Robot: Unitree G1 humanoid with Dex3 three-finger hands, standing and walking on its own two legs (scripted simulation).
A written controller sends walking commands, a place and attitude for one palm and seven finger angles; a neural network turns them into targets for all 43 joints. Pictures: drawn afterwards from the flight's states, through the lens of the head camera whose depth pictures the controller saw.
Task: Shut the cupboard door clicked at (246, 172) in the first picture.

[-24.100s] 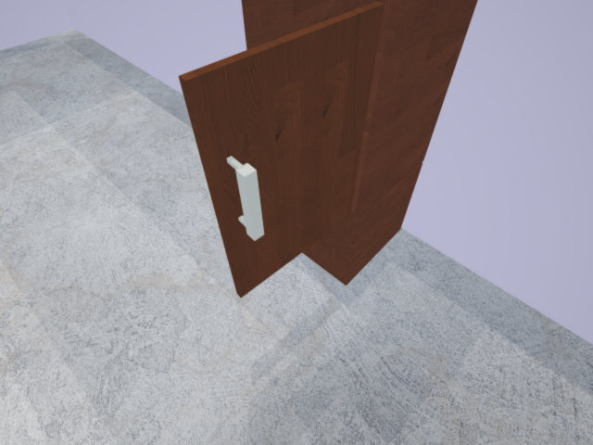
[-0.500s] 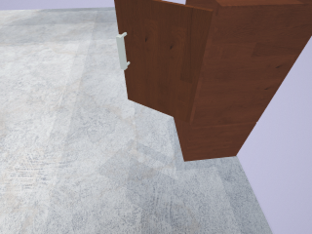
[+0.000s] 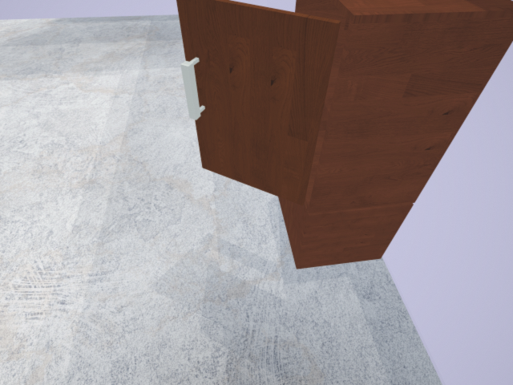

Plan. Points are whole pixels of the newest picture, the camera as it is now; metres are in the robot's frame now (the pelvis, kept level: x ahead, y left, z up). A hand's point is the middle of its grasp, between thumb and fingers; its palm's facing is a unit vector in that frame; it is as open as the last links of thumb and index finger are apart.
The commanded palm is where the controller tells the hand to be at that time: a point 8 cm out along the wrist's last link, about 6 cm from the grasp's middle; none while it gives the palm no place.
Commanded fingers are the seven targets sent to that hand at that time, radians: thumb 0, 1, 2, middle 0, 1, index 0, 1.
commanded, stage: look to check the result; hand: left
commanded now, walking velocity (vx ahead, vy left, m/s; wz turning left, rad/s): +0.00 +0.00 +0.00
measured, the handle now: (195, 88) +0.88 +0.23 +0.00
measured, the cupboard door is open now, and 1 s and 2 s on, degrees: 55 55 55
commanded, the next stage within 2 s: walk to a spot facing it in 0.42 s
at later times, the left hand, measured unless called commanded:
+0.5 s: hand out of the picture +0.03 +0.18 -0.17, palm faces +0.00 -0.97 -0.24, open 7.4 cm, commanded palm none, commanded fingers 0.00 0.90 0.90 -0.20 -0.30 -0.20 -0.30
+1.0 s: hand out of the picture +0.02 +0.22 -0.21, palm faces +0.22 -0.94 -0.25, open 7.4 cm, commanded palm none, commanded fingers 0.00 0.90 0.90 -0.20 -0.30 -0.20 -0.30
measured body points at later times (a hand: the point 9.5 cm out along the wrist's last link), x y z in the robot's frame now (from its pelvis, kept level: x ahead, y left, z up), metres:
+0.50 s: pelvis +0.02 -0.01 +0.00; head +0.03 -0.02 +0.45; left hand +0.03 +0.23 -0.15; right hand +0.05 -0.27 -0.15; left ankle +0.04 +0.08 -0.74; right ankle -0.05 -0.09 -0.74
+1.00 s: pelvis +0.03 +0.01 -0.03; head +0.07 +0.02 +0.41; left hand +0.01 +0.27 -0.19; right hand +0.12 -0.23 -0.18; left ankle +0.04 +0.12 -0.74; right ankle -0.04 -0.10 -0.71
